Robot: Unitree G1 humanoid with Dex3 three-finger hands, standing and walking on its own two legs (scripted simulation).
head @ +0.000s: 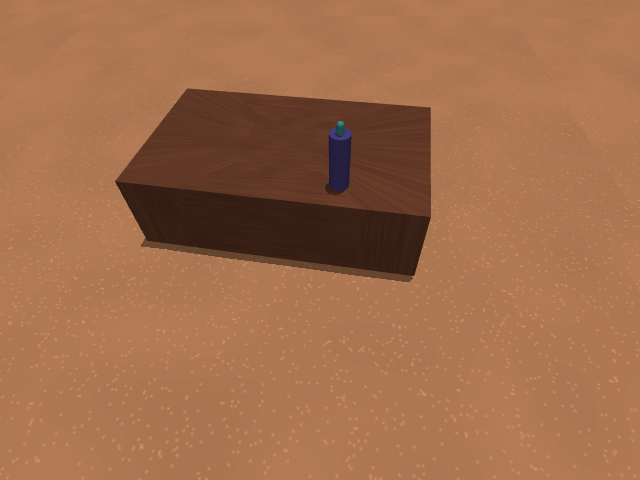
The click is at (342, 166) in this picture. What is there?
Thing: necked bottle
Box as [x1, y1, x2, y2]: [329, 121, 351, 190]
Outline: 338,121 336,127 329,131 329,185 331,188 335,190 342,190 348,186 351,133 348,129 344,127 342,121
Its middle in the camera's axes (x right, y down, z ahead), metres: +0.06 -0.29 +1.29
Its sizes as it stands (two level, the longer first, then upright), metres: 0.071 0.071 0.251
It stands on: a support 0.33 m high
